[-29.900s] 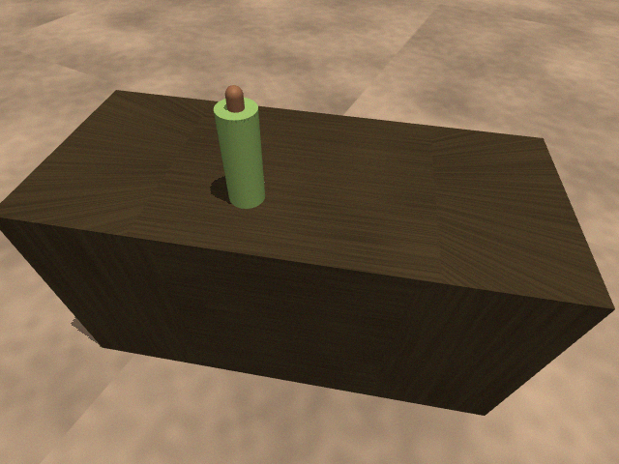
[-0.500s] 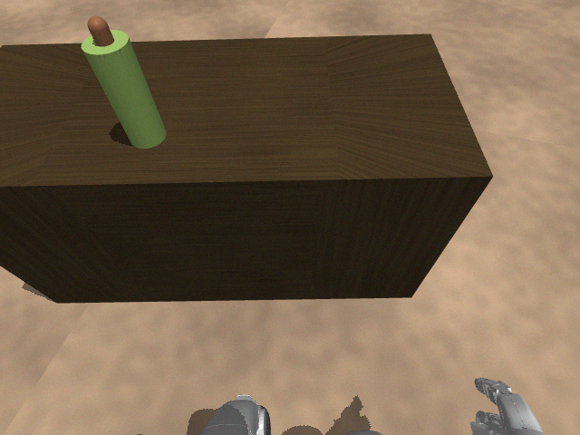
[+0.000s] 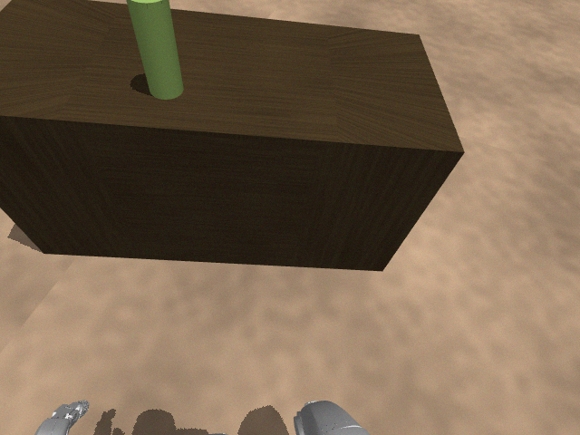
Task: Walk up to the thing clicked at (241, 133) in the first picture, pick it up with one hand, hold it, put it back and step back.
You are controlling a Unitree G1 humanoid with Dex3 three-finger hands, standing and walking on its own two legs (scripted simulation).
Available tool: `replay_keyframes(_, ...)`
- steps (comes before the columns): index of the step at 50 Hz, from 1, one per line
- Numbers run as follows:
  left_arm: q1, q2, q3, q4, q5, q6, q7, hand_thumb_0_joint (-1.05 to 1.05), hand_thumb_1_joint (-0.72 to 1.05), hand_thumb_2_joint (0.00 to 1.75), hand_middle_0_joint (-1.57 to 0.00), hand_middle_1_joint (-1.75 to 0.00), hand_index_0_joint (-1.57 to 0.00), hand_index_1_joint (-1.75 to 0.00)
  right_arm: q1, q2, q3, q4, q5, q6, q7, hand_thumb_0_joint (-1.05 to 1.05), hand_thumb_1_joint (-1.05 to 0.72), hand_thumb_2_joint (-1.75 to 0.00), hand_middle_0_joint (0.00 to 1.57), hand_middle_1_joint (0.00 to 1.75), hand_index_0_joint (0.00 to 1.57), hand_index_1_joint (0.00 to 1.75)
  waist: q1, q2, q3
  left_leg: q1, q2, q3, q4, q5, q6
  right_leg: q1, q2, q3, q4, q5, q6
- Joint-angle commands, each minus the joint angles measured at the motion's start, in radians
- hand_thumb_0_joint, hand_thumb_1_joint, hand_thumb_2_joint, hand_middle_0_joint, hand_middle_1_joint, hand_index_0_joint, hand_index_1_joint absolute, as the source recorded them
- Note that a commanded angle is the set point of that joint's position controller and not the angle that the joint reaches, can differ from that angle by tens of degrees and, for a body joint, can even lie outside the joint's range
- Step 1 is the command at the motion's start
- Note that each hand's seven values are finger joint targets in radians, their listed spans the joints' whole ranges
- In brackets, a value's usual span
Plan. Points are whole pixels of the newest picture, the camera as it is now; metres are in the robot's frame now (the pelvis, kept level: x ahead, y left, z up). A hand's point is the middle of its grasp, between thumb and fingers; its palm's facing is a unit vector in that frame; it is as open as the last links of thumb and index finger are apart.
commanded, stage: step back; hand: left
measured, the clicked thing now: (155, 37) +0.90 +0.28 +0.02
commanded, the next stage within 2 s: stand in 1.54 s
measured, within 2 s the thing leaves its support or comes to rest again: neither
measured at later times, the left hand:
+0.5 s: hand out of the picture -0.07 +0.26 -0.14, palm faces -0.02 -0.90 -0.43, open 7.4 cm
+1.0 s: hand out of the picture -0.19 +0.24 -0.15, palm faces +0.02 -0.93 -0.36, open 7.4 cm
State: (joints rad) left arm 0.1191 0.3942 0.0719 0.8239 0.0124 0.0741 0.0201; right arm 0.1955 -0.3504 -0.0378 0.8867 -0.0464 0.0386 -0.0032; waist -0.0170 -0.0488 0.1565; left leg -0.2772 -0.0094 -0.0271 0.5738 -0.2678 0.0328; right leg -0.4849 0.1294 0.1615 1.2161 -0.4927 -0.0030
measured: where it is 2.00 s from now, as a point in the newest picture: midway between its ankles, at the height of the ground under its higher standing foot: outside the picture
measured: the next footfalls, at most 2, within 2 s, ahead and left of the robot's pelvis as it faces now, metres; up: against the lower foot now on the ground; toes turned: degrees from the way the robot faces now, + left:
right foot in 0.20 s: -0.09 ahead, -0.14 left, +0.00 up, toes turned -1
left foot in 0.54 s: -0.15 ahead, +0.11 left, +0.00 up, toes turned +1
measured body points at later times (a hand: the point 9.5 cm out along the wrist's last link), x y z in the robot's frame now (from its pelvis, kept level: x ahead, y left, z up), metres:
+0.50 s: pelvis -0.17 -0.01 -0.01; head -0.13 -0.03 +0.44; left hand -0.07 +0.30 -0.11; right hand -0.10 -0.33 -0.13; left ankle -0.21 +0.11 -0.70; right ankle -0.13 -0.14 -0.73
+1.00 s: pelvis -0.24 -0.02 +0.00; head -0.24 -0.02 +0.45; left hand -0.19 +0.29 -0.12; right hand -0.14 -0.33 -0.12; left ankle -0.22 +0.10 -0.72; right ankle -0.24 -0.15 -0.73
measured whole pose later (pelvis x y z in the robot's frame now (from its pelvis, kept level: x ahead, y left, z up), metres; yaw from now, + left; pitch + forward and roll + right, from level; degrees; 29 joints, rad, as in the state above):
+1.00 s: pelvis -0.24 -0.02 +0.00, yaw +0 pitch -3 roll +0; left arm 0.24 0.35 0.05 0.99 0.04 -0.01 -0.02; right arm 0.20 -0.38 -0.05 0.95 -0.04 0.00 0.02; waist 0.03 0.01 0.04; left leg -0.29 0.00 -0.01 0.69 -0.44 0.01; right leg -0.19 -0.01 0.00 0.55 -0.31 -0.01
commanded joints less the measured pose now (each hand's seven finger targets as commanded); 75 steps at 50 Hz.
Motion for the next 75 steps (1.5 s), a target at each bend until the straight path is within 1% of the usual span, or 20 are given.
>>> replay_keyframes(1, 0.04, 0.163, 0.053, -0.075, 0.01, -0.032, 0.012, 0.0, 0.9, 0.9, -0.2, -0.3, -0.2, -0.3, -0.029, -0.242, -0.074, -0.096, 0.019, -0.032, -0.031, 0.0, -0.9, -0.9, 0.2, 0.3, 0.2, 0.3, 0.012, 0.181, -0.162, 0.226, 0.243, -0.207, -0.104, 0.542, 0.195, -0.045, -0.046, 0.006, -0.085, -0.016, 0.041)
replay_keyframes(10, 0.206, 0.175, 0.052, 0.02, 0.022, -0.051, -0.006, 0.0, 0.9, 0.9, -0.2, -0.3, -0.2, -0.3, -0.105, -0.297, -0.081, -0.128, 0.026, 0.005, -0.018, 0.0, -0.9, -0.9, 0.2, 0.3, 0.2, 0.3, 0.056, 0.209, -0.293, 0.04, 0.22, -0.157, -0.023, 0.228, 0.109, 0.352, -0.109, -0.149, -0.77, 0.24, -0.028)
replay_keyframes(12, 0.171, 0.288, 0.085, -0.013, 0.032, -0.052, -0.014, 0.0, 0.9, 0.9, -0.2, -0.3, -0.2, -0.3, -0.106, -0.21, -0.058, -0.153, 0.033, 0.002, -0.018, 0.0, -0.9, -0.9, 0.2, 0.3, 0.2, 0.3, 0.058, -0.129, -0.199, -0.258, -0.026, -0.052, 0.215, -0.204, -0.007, 0.333, -0.368, 0.257, -0.866, 0.195, -0.143)
replay_keyframes(13, 0.062, 0.382, 0.098, -0.053, 0.041, -0.05, -0.012, 0.0, 0.9, 0.9, -0.2, -0.3, -0.2, -0.3, -0.127, -0.229, -0.07, -0.147, 0.026, 0.006, -0.037, 0.0, -0.9, -0.9, 0.2, 0.3, 0.2, 0.3, 0.096, -0.279, -0.15, -0.197, -0.066, -0.065, 0.463, -0.361, -0.042, 0.082, -0.557, 0.43, -0.948, 0.209, -0.306)
replay_keyframes(17, -0.085, 0.219, 0.066, -0.091, 0.028, -0.058, 0.002, 0.0, 0.9, 0.9, -0.2, -0.3, -0.2, -0.3, -0.025, -0.224, -0.063, -0.073, 0.045, 0.005, -0.028, 0.0, -0.9, -0.9, 0.2, 0.3, 0.2, 0.3, -0.006, -0.059, -0.085, -0.153, -0.122, -0.132, 0.62, -0.196, -0.033, 0.077, -0.339, 0.028, -0.82, 0.465, -0.17)
replay_keyframes(24, 0.051, 0.217, 0.073, -0.081, 0.046, -0.045, 0.001, 0.0, 0.9, 0.9, -0.2, -0.3, -0.2, -0.3, -0.005, -0.197, -0.049, -0.075, 0.02, -0.042, -0.031, 0.0, -0.9, -0.9, 0.2, 0.3, 0.2, 0.3, 0.077, -0.186, -0.214, -0.16, -0.024, 0.012, 0.082, -0.243, -0.051, 0.456, -0.354, 0.044, -0.722, 0.385, -0.183)
replay_keyframes(27, 0.069, 0.193, 0.046, -0.072, 0.024, -0.029, -0.014, 0.0, 0.9, 0.9, -0.2, -0.3, -0.2, -0.3, 0.086, -0.208, -0.069, -0.007, 0.007, -0.06, -0.034, 0.0, -0.9, -0.9, 0.2, 0.3, 0.2, 0.3, 0.049, -0.071, -0.246, 0.168, 0.004, -0.049, -0.277, 0.027, -0.007, 0.258, -0.295, -0.017, -0.528, 0.37, -0.1)
replay_keyframes(29, 0.074, 0.141, 0.031, -0.062, 0.008, -0.03, -0.013, 0.0, 0.9, 0.9, -0.2, -0.3, -0.2, -0.3, -0.022, -0.342, -0.089, -0.042, -0.014, -0.064, -0.029, 0.0, -0.9, -0.9, 0.2, 0.3, 0.2, 0.3, 0.075, 0.199, -0.16, 0.154, 0.319, -0.473, -0.321, -0.205, 0.123, -0.084, -0.129, -0.142, -0.339, -0.048, -0.011)
replay_keyframes(30, -0.031, 0.204, 0.046, -0.063, 0.019, -0.032, -0.005, 0.0, 0.9, 0.9, -0.2, -0.3, -0.2, -0.3, -0.034, -0.382, -0.094, -0.046, -0.003, -0.065, -0.028, 0.0, -0.9, -0.9, 0.2, 0.3, 0.2, 0.3, -0.005, 0.241, -0.107, -0.091, 0.41, -0.536, -0.359, -0.293, 0.217, 0.045, -0.178, -0.05, -0.26, -0.089, -0.003)
replay_keyframes(33, 0.027, 0.186, 0.044, -0.012, 0.0, -0.039, -0.029, 0.0, 0.9, 0.9, -0.2, -0.3, -0.2, -0.3, -0.136, -0.251, -0.057, -0.051, -0.008, -0.083, -0.029, 0.0, -0.9, -0.9, 0.2, 0.3, 0.2, 0.3, 0.067, 0.196, -0.06, -0.071, 0.215, -0.213, -0.278, -0.012, 0.115, 0.124, -0.136, -0.034, -0.276, 0.073, -0.016)
replay_keyframes(41, 0.076, 0.151, 0.031, 0.069, 0.025, -0.1, -0.025, 0.0, 0.9, 0.9, -0.2, -0.3, -0.2, -0.3, -0.042, -0.246, -0.067, -0.024, 0.009, -0.057, -0.005, 0.0, -0.9, -0.9, 0.2, 0.3, 0.2, 0.3, 0.034, 0.188, -0.143, 0.015, 0.161, -0.119, -0.114, -0.068, 0.08, 0.357, -0.105, -0.181, -0.876, 0.183, -0.033)
replay_keyframes(45, 0.038, 0.301, 0.064, 0.064, 0.032, -0.122, -0.017, 0.0, 0.9, 0.9, -0.2, -0.3, -0.2, -0.3, -0.054, -0.212, -0.059, -0.028, 0.014, -0.061, -0.006, 0.0, -0.9, -0.9, 0.2, 0.3, 0.2, 0.3, 0.052, -0.088, -0.083, -0.131, 0.031, -0.033, 0.249, -0.299, -0.036, 0.228, -0.499, 0.359, -0.973, -0.128, -0.245)
replay_keyframes(52, -0.003, 0.207, 0.02, 0.067, 0.026, -0.112, -0.034, 0.0, 0.9, 0.9, -0.2, -0.3, -0.2, -0.3, 0.008, -0.183, -0.064, 0.03, 0.009, -0.083, 0.013, 0.0, -0.9, -0.9, 0.2, 0.3, 0.2, 0.3, 0.008, -0.078, -0.078, 0.159, 0.003, 0.033, -0.094, -0.068, -0.01, 0.069, -0.291, 0.021, -0.86, 0.003, -0.105)
replay_keyframes(55, 0.002, 0.143, 0.0, 0.075, 0.001, -0.103, -0.035, 0.0, 0.9, 0.9, -0.2, -0.3, -0.2, -0.3, 0.016, -0.288, -0.081, 0.041, 0.004, -0.095, 0.003, 0.0, -0.9, -0.9, 0.2, 0.3, 0.2, 0.3, 0.0, 0.146, -0.102, 0.145, 0.281, -0.394, -0.341, -0.405, 0.115, 0.009, -0.118, -0.154, -0.543, 0.005, -0.027)
replay_keyframes(57, 0.022, 0.195, 0.018, 0.081, 0.011, -0.104, -0.03, 0.0, 0.9, 0.9, -0.2, -0.3, -0.2, -0.3, -0.026, -0.319, -0.094, 0.028, 0.003, -0.094, 0.005, 0.0, -0.9, -0.9, 0.2, 0.3, 0.2, 0.3, 0.01, 0.139, -0.044, 0.035, 0.351, -0.423, -0.38, -0.423, 0.189, 0.055, -0.167, -0.123, -0.413, -0.02, -0.026)
replay_keyframes(63, 0.091, 0.14, 0.012, 0.118, 0.003, -0.137, -0.018, 0.0, 0.9, 0.9, -0.2, -0.3, -0.2, -0.3, -0.07, -0.239, -0.067, 0.029, 0.02, -0.087, 0.002, 0.0, -0.9, -0.9, 0.2, 0.3, 0.2, 0.3, 0.06, 0.224, -0.185, 0.129, 0.183, -0.075, -0.078, 0.446, 0.068, 0.306, -0.151, -0.18, -0.832, 0.295, -0.03)
replay_keyframes(65, 0.159, 0.212, 0.036, 0.153, 0.008, -0.141, -0.001, 0.0, 0.9, 0.9, -0.2, -0.3, -0.2, -0.3, -0.08, -0.173, -0.047, 0.007, 0.041, -0.079, -0.002, 0.0, -0.9, -0.9, 0.2, 0.3, 0.2, 0.3, 0.08, 0.052, -0.265, -0.041, 0.082, 0.008, 0.102, 0.341, -0.007, 0.523, -0.255, -0.003, -0.793, 0.605, -0.074)
replay_keyframes(68, -0.027, 0.284, 0.035, 0.093, 0.014, -0.129, -0.006, 0.0, 0.9, 0.9, -0.2, -0.3, -0.2, -0.3, -0.017, -0.18, -0.053, 0.042, 0.022, -0.062, -0.008, 0.0, -0.9, -0.9, 0.2, 0.3, 0.2, 0.3, 0.019, -0.074, -0.166, -0.034, 0.043, 0.025, 0.165, -0.273, -0.026, 0.292, -0.477, 0.192, -0.842, 0.314, -0.242)
replay_keyframes(73, -0.062, 0.181, 0.007, 0.096, -0.006, -0.122, -0.006, 0.0, 0.9, 0.9, -0.2, -0.3, -0.2, -0.3, 0.015, -0.221, -0.064, 0.097, 0.022, -0.092, -0.008, 0.0, -0.9, -0.9, 0.2, 0.3, 0.2, 0.3, 0.007, 0.005, -0.217, 0.153, 0.155, -0.099, -0.141, 0.396, 0.032, 0.268, -0.224, -0.121, -0.623, 0.606, -0.031)
replay_keyframes(75, -0.037, 0.178, 0.004, 0.106, -0.008, -0.116, -0.011, 0.0, 0.9, 0.9, -0.2, -0.3, -0.2, -0.3, -0.052, -0.253, -0.061, 0.09, 0.029, -0.093, -0.01, 0.0, -0.9, -0.9, 0.2, 0.3, 0.2, 0.3, 0.036, 0.045, -0.22, 0.128, 0.206, -0.129, -0.117, 0.379, 0.085, 0.281, -0.186, -0.147, -0.65, 0.406, -0.023)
